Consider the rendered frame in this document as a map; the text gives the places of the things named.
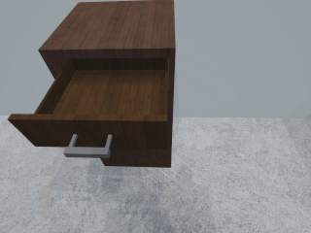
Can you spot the drawer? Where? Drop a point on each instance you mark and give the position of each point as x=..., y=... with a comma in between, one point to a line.
x=96, y=97

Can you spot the cabinet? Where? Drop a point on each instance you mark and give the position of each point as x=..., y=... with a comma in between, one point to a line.
x=120, y=29

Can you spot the handle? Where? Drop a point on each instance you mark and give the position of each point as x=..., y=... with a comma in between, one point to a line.
x=88, y=152

